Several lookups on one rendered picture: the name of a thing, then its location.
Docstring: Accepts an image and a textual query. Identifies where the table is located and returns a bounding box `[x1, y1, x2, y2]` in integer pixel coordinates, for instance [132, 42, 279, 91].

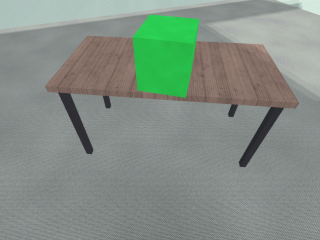
[45, 36, 299, 167]

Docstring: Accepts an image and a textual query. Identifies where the carton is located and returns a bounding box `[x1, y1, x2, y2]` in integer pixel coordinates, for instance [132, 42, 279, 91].
[132, 14, 200, 98]

